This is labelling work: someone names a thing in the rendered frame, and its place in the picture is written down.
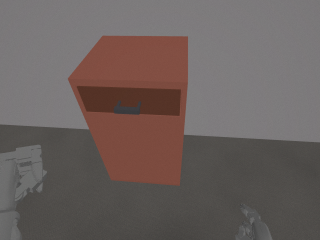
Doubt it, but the cabinet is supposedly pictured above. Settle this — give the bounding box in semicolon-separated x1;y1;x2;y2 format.
68;35;188;186

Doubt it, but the robot left hand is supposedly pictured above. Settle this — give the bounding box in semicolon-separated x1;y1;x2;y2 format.
0;144;47;211

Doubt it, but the left robot forearm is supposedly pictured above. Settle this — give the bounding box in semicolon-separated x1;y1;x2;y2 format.
0;210;22;240

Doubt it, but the drawer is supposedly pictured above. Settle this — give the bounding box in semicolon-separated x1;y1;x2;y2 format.
77;86;181;116

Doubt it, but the handle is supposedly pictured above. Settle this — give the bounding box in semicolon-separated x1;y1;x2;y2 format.
113;100;141;115

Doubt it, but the robot right hand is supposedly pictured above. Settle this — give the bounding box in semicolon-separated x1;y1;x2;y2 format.
235;204;273;240

